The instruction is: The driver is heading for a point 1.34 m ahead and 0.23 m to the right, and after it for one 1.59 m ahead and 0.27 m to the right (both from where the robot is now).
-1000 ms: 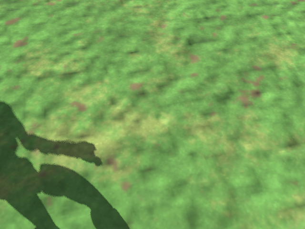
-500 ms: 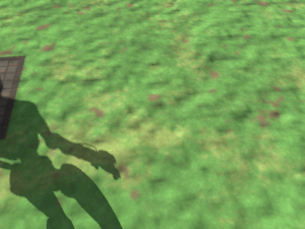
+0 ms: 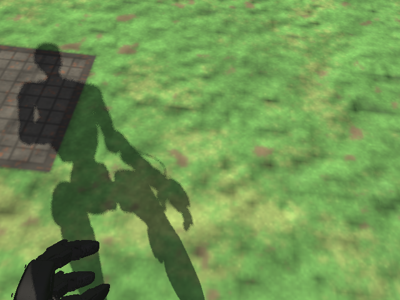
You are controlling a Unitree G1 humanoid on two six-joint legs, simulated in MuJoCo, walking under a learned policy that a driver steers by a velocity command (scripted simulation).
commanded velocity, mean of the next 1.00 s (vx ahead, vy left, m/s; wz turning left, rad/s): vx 0.49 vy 0.00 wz -0.14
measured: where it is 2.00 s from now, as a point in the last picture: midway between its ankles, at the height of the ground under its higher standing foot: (201, 175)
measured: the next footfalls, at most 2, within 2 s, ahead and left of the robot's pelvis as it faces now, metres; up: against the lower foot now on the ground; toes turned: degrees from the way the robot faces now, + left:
right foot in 0.04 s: +0.22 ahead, -0.13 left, +0.00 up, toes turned +4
left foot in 0.50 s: +0.45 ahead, +0.17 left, +0.00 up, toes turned +3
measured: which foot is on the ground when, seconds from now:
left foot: down 0.00-0.04, up 0.06-0.48, down 0.50-1.00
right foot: up 0.00-0.02, down 0.04-0.50, up 0.52-1.00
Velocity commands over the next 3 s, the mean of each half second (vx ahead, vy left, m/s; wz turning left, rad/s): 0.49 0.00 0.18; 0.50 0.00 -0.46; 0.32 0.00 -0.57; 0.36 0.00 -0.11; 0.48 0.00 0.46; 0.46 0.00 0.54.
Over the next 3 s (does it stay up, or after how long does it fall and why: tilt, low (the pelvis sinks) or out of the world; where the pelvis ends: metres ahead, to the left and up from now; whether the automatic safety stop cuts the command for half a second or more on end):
stays up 1.40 -0.32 0.01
